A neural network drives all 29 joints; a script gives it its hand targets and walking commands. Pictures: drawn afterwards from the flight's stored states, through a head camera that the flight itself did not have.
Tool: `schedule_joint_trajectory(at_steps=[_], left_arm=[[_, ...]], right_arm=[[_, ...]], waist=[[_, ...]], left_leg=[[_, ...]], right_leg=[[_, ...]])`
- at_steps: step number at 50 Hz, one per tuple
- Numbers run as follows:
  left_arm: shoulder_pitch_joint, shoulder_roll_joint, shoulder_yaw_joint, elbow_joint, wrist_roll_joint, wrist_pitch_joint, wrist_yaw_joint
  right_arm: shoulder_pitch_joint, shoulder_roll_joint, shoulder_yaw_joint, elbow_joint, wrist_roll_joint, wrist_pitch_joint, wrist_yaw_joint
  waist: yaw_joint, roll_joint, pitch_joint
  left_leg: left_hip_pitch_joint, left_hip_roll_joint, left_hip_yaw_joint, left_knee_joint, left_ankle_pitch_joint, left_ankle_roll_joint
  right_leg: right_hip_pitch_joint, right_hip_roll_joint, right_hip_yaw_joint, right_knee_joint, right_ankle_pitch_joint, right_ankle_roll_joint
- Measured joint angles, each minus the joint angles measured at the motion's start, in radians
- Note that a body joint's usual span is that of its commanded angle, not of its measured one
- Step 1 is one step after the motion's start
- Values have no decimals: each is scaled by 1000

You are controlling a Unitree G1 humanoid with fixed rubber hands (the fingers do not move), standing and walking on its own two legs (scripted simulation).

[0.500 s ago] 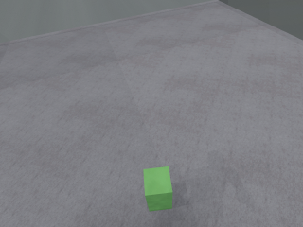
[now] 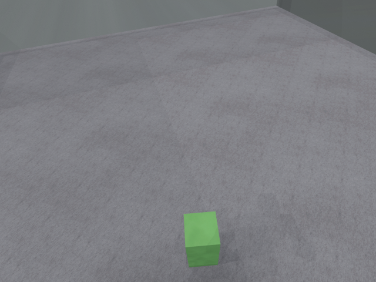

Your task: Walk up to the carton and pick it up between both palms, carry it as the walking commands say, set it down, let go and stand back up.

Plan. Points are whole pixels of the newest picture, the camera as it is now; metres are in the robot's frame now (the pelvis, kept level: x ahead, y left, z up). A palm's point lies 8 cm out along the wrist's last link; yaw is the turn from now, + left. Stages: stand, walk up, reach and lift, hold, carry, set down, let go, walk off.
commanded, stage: walk up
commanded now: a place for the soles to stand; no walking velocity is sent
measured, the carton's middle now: (201, 240) +0.44 -0.01 -0.61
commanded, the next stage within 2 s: stand in 1.14 s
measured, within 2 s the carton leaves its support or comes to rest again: neither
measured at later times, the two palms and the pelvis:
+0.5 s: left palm out of the picture +0.15 +0.31 -0.07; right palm out of the picture +0.08 -0.33 -0.09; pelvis +0.03 +0.00 +0.00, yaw +0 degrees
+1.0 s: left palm out of the picture +0.15 +0.31 -0.07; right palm out of the picture +0.08 -0.33 -0.09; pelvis +0.02 +0.00 +0.00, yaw +0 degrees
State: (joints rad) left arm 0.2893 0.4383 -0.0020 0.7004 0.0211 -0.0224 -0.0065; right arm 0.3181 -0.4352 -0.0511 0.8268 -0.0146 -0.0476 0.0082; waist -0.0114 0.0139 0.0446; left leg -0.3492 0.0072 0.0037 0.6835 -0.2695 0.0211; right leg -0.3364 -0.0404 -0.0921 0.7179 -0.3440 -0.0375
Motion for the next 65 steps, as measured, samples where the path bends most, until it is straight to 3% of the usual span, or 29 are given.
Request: schedule_joint_trajectory(at_steps=[17, 65], left_arm=[[-23, 0, 0, 0, 0, -4, -11], [-80, 0, 0, 0, 0, 9, -4]], right_arm=[[-7, 0, 2, 4, 0, 0, 2], [-17, 0, 3, 4, 0, 0, -3]], waist=[[0, -10, -5], [0, -14, -13]], left_leg=[[-5, 0, 0, -2, -48, -25], [-5, 0, -1, -2, -46, -26]], right_leg=[[0, 0, 0, -15, -12, 4], [0, -1, 0, -15, -10, 7]])
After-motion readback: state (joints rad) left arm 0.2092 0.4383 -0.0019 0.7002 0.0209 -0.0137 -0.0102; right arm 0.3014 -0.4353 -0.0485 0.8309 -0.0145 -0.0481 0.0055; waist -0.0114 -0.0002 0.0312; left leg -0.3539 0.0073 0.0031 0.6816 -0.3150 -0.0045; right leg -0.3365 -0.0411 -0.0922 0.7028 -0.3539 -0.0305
